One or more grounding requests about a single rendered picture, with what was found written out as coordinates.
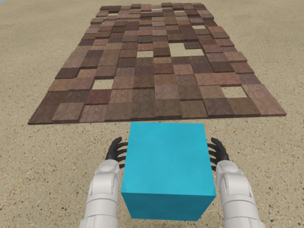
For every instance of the carton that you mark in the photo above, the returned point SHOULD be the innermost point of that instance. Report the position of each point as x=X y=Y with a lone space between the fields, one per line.
x=167 y=172

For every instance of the robot right hand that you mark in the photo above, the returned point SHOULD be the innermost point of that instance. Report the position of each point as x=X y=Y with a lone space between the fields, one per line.
x=220 y=153

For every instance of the right robot forearm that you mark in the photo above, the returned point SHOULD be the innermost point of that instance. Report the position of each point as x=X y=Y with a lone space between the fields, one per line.
x=237 y=199

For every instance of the robot left hand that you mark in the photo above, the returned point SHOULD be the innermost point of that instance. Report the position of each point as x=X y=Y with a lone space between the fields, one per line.
x=113 y=151

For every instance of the left robot forearm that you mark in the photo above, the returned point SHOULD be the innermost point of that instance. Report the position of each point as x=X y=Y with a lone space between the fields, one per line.
x=102 y=199

